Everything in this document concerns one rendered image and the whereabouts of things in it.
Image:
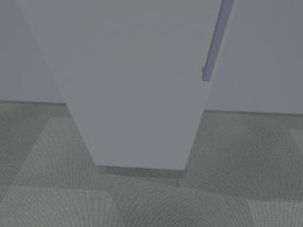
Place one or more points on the handle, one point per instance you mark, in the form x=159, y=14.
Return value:
x=221, y=23

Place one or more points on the fridge door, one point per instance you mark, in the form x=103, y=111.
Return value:
x=130, y=72

